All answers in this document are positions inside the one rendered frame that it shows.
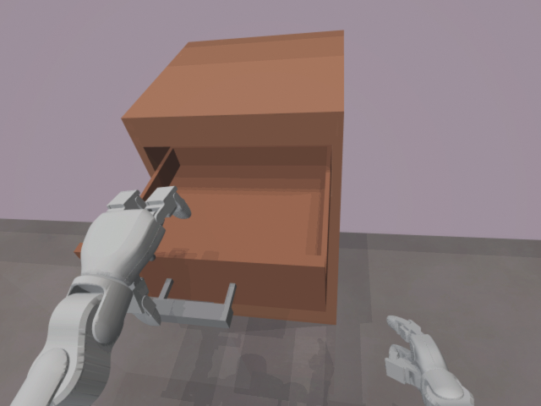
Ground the handle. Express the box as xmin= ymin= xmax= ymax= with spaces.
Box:
xmin=153 ymin=278 xmax=237 ymax=328

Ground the robot right hand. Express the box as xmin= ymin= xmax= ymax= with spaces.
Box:
xmin=385 ymin=315 xmax=449 ymax=394

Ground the drawer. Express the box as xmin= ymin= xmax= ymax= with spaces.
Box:
xmin=74 ymin=145 xmax=331 ymax=312

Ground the robot left forearm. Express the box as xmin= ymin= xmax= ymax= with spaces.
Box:
xmin=10 ymin=274 xmax=134 ymax=406

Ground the robot left hand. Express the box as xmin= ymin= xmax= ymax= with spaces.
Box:
xmin=80 ymin=186 xmax=191 ymax=326

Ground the cabinet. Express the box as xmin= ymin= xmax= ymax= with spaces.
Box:
xmin=121 ymin=30 xmax=344 ymax=325

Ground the robot right forearm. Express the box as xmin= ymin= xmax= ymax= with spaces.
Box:
xmin=421 ymin=369 xmax=475 ymax=406

